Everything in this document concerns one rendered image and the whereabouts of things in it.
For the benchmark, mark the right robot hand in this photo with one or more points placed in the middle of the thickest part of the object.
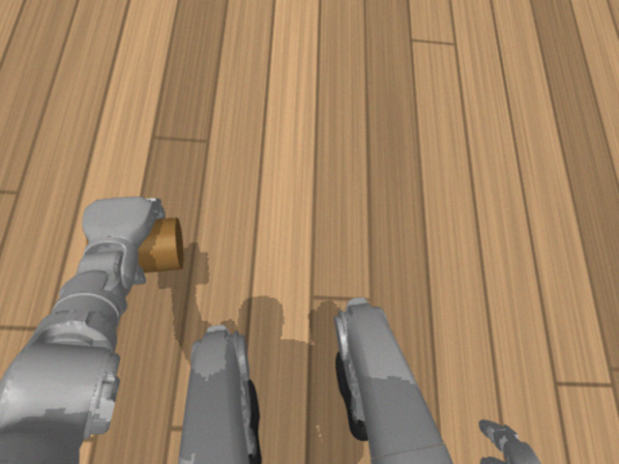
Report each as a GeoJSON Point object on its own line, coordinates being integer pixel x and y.
{"type": "Point", "coordinates": [506, 440]}

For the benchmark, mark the right robot foot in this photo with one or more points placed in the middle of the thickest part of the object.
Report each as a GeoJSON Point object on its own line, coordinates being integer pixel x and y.
{"type": "Point", "coordinates": [357, 427]}

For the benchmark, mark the can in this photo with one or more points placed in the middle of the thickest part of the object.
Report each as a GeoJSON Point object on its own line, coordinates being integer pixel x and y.
{"type": "Point", "coordinates": [163, 249]}

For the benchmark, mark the left robot arm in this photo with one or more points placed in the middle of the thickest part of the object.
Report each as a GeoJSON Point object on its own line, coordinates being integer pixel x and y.
{"type": "Point", "coordinates": [62, 386]}

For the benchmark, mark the left robot hand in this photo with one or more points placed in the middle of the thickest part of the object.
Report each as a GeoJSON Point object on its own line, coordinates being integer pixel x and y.
{"type": "Point", "coordinates": [128, 218]}

